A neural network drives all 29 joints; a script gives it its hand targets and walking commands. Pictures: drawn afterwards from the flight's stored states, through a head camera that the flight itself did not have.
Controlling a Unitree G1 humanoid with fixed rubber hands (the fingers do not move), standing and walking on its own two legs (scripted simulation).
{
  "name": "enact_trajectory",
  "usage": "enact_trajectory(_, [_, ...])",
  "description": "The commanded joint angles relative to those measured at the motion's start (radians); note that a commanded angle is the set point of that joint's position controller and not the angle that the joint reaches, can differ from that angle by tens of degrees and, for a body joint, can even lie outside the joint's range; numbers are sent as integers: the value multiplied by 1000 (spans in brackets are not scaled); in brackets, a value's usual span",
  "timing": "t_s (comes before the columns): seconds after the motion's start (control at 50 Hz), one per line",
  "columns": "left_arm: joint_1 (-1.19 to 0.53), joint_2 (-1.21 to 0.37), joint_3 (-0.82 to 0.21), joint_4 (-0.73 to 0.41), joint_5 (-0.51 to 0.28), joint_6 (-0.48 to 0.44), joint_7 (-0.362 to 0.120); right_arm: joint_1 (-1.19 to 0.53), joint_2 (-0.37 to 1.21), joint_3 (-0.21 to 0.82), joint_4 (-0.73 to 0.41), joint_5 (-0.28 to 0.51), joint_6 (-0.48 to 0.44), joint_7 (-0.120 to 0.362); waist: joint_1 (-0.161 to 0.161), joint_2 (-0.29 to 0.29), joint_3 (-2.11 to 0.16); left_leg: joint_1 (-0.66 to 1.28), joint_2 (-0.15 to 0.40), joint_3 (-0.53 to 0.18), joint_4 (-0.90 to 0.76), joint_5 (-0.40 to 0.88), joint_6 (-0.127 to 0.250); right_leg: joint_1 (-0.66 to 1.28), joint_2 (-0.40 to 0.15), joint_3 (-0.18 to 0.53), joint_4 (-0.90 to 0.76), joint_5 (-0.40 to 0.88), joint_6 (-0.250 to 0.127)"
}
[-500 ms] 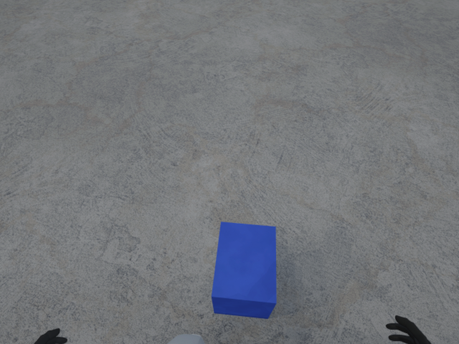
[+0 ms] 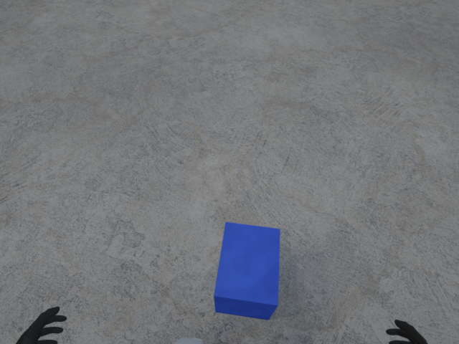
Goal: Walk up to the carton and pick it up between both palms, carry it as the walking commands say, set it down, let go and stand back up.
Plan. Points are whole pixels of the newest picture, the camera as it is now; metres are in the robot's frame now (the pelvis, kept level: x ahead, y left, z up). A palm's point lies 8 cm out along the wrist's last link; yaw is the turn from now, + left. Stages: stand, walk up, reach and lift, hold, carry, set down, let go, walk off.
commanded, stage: walk up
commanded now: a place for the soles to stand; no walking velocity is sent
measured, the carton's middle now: (247, 271) +0.45 -0.06 -0.64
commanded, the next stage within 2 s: reach and lift in 0.18 s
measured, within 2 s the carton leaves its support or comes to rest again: neither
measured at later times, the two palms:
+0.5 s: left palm (72, 309) +0.18 +0.30 -0.09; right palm (403, 329) +0.17 -0.31 -0.10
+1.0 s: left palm (120, 268) +0.28 +0.25 -0.15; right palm (365, 283) +0.27 -0.29 -0.15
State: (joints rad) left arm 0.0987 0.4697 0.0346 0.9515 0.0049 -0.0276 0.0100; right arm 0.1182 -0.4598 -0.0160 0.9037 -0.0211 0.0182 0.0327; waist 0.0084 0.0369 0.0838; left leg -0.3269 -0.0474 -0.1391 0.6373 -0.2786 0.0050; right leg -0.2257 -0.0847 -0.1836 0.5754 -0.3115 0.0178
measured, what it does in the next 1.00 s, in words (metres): lowers itself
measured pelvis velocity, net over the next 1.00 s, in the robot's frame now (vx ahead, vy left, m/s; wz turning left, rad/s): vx -0.03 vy -0.01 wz -0.05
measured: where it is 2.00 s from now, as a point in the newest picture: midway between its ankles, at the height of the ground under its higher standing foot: outside the picture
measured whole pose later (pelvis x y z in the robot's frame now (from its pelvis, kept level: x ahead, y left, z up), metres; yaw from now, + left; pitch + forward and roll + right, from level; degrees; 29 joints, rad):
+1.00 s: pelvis -0.03 -0.01 -0.06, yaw -3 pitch +18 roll +0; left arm -0.32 0.31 0.17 0.61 -0.04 0.18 -0.02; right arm -0.38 -0.31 -0.17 0.68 0.00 0.18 0.02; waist 0.01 0.01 0.11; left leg -0.94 -0.01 -0.04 0.99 -0.36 -0.02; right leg -0.91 0.02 -0.01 1.00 -0.41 -0.01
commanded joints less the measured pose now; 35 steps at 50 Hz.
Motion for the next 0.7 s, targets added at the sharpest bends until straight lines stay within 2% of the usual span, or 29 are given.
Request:
enact_trajectory(0.0, [-9,241,63,-45,7,-12,10,-21,-181,-51,-50,4,-7,-3,11,-95,-112,-57,30,-6,42,167,48,110,-202,238,-174,16,-149])
enact_trajectory(0.02, [-37,248,66,-57,7,-11,12,1,-174,-55,-52,6,-5,0,-3,-141,-101,-45,27,31,96,58,41,76,-248,249,-175,61,-180])
enact_trajectory(0.04, [-54,245,64,-68,10,-10,13,29,-167,-58,-45,5,-2,4,-14,-184,-95,-19,30,50,112,-55,39,33,-276,249,-167,86,-194])
enact_trajectory(0.06, [-61,243,64,-69,13,-9,14,38,-174,-60,-41,4,-2,6,-24,-172,-72,-4,35,65,84,-98,40,0,-278,236,-140,116,-193])
enact_trajectory(0.08, [-55,231,60,-75,13,-7,12,46,-169,-60,-40,-1,-5,8,-30,-148,-63,31,39,63,5,-61,49,-25,-251,206,-85,155,-168])
enact_trajectory(0.1, [-61,201,55,-72,8,-1,11,57,-185,-62,-26,-7,-10,10,-28,-63,-66,52,69,-33,-72,93,62,-47,-162,126,4,65,-107])
enact_trajectory(0.12, [-62,169,49,-78,-10,8,13,42,-224,-71,-38,-9,-14,6,-22,106,-48,24,142,-233,-213,157,108,-75,-21,71,149,-85,-47])
enact_trajectory(0.14, [-30,151,43,-72,-20,19,15,31,-239,-74,-53,-14,-17,2,-19,168,-61,59,208,-398,-290,129,168,-133,48,120,204,-232,-32])
enact_trajectory(0.16, [2,155,38,-76,-22,22,18,18,-236,-74,-67,-16,-22,-6,-10,134,-84,110,239,-399,-277,152,213,-156,52,173,249,-301,-36])
enact_trajectory(0.18, [-255,92,145,-427,27,54,15,-254,-56,-343,-357,-57,-3,8,-5,-70,-2,-55,64,90,-144,62,-5,-162,93,103,89,-12,12])
enact_trajectory(0.2, [-142,51,142,-473,39,86,5,-117,-106,-300,-268,-71,24,35,-10,24,-18,-39,56,111,-140,-33,-32,-46,147,48,53,-14,25])
enact_trajectory(0.22, [-101,28,169,-464,51,124,5,-139,-125,-266,-294,-54,57,56,-4,101,14,-129,85,107,-200,-149,-28,31,164,45,71,-5,26])
enact_trajectory(0.24, [-71,48,199,-467,74,142,-1,-109,-134,-271,-307,-46,76,73,-24,133,51,-210,109,102,-255,-251,-23,119,179,40,107,8,35])
enact_trajectory(0.26, [-25,48,196,-483,78,156,-6,-85,-140,-276,-329,-53,86,78,-20,135,38,-209,108,101,-282,-207,-11,189,183,52,113,73,37])
enact_trajectory(0.28, [-14,38,205,-485,70,161,-14,-68,-128,-282,-361,-74,100,67,-31,51,-4,-152,79,128,-235,-78,-13,196,163,82,64,116,36])
enact_trajectory(0.3, [4,34,222,-482,79,164,-13,-54,-120,-271,-356,-93,103,66,-14,13,-11,-104,60,144,-202,-7,-16,154,155,89,44,111,37])
enact_trajectory(0.32, [8,14,231,-462,74,175,-12,-59,-99,-247,-358,-101,115,68,3,-29,-30,-48,37,155,-157,0,-27,99,139,104,32,84,31])
enact_trajectory(0.34, [2,15,241,-464,81,182,-16,-67,-71,-225,-342,-81,117,69,24,-22,-52,-27,27,158,-126,51,-24,70,126,117,36,112,29])
enact_trajectory(0.36, [12,20,256,-446,75,193,-19,-65,-69,-215,-353,-83,127,66,39,-73,-88,6,18,164,-95,62,-25,47,116,136,30,91,27])
enact_trajectory(0.38, [-12,21,262,-472,72,194,-26,-112,-65,-199,-395,-77,128,64,74,-73,-103,-5,16,176,-79,66,-18,34,119,142,38,71,25])
enact_trajectory(0.4, [-27,31,269,-465,64,192,-32,-153,-68,-199,-425,-75,127,55,88,-89,-143,2,13,189,-39,81,-20,5,112,162,42,69,26])
enact_trajectory(0.42, [-33,30,262,-464,64,191,-35,-147,-67,-205,-421,-80,129,46,77,-78,-155,-19,10,183,-20,104,-26,8,111,167,66,98,23])
enact_trajectory(0.46, [-71,26,255,-474,57,185,-48,-179,-39,-187,-434,-71,129,32,77,-94,-189,-29,9,189,28,95,-28,-41,104,184,88,93,33])
enact_trajectory(0.48, [-79,3,224,-475,42,181,-46,-192,-43,-189,-423,-75,131,26,53,-89,-185,-47,7,185,40,111,-37,-71,107,176,117,107,27])
enact_trajectory(0.54, [-109,23,227,-474,46,175,-50,-225,-2,-168,-407,-55,130,4,89,-64,-232,-110,1,194,107,167,-39,-124,101,191,163,171,36])
enact_trajectory(0.62, [-165,34,201,-478,17,165,-51,-252,1,-166,-403,-40,129,-23,58,-85,-344,-185,-4,182,173,225,-44,-161,101,205,234,283,35])
enact_trajectory(0.64, [-183,30,193,-484,14,163,-48,-247,15,-167,-375,-39,127,-28,53,-73,-351,-200,-5,176,180,244,-45,-176,101,208,245,293,30])
enact_trajectory(0.66, [-197,36,200,-485,20,165,-50,-270,24,-166,-379,-34,132,-31,62,-53,-373,-199,-2,173,196,254,-43,-214,98,214,256,287,29])
enact_trajectory(0.68, [-200,26,185,-477,4,165,-46,-264,14,-177,-360,-27,129,-34,45,-51,-394,-216,-3,164,197,278,-45,-209,103,212,267,317,20])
